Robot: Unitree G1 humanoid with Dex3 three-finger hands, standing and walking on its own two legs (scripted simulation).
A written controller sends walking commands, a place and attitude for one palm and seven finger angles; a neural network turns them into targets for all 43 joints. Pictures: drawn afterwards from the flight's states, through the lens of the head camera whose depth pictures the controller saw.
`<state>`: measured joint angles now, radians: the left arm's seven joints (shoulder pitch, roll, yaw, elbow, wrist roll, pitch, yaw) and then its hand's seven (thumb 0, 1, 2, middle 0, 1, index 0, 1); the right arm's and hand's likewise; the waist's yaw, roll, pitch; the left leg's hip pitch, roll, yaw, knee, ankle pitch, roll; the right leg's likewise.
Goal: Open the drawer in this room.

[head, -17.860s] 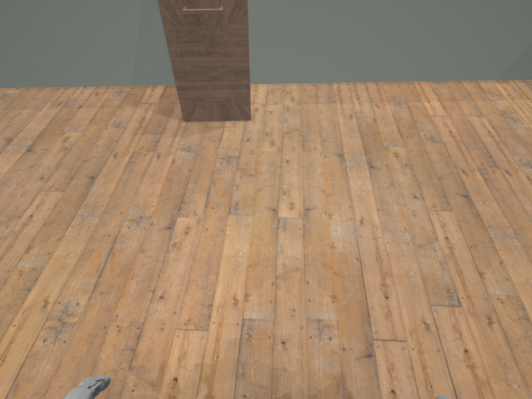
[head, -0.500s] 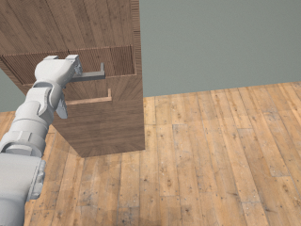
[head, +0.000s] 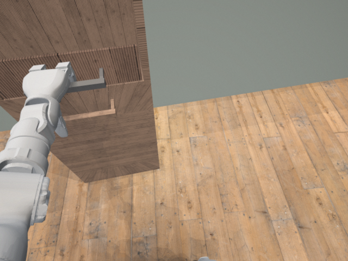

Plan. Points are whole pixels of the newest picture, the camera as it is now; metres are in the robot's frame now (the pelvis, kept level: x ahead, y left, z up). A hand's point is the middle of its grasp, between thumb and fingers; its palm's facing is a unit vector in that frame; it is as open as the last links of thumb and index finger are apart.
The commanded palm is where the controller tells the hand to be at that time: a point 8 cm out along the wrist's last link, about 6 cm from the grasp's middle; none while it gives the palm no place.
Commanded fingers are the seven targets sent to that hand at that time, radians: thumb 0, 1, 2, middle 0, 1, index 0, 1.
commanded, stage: lower the fingers behind the handle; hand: left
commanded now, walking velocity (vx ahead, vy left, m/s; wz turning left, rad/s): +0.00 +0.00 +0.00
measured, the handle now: (66, 82) +0.56 +0.26 +0.05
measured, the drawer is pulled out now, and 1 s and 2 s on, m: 0.00 0.00 0.01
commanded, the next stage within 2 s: close the thumb around the handle in 0.80 s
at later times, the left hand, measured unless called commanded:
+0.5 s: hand (62, 106) +0.49 +0.26 +0.03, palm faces -0.06 +0.00 -1.00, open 13.8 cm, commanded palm +0.47 +0.26 +0.08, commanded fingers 0.00 -0.50 0.30 -0.30 -1.20 -0.30 -1.20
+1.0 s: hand (62, 107) +0.49 +0.26 +0.03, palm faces -0.04 -0.01 -1.00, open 13.7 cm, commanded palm +0.47 +0.25 +0.08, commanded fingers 0.00 -0.16 0.44 -0.32 -1.24 -0.32 -1.24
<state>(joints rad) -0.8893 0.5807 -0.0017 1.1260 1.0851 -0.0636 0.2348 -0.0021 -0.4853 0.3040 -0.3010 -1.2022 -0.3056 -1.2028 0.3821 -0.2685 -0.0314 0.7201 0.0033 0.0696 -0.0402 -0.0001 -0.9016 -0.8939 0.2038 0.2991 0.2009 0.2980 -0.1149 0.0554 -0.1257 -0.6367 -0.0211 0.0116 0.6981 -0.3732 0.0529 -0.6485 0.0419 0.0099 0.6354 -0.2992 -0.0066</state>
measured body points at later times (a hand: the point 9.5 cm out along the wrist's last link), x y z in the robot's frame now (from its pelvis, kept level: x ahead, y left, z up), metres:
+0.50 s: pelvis +0.00 +0.00 -0.01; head +0.11 +0.01 +0.43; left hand +0.49 +0.26 +0.08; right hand +0.01 -0.27 -0.14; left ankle -0.03 +0.08 -0.72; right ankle -0.01 -0.12 -0.72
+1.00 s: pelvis +0.00 +0.01 -0.01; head +0.11 +0.01 +0.43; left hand +0.49 +0.26 +0.08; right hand +0.00 -0.27 -0.14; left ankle -0.03 +0.08 -0.72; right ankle -0.01 -0.12 -0.72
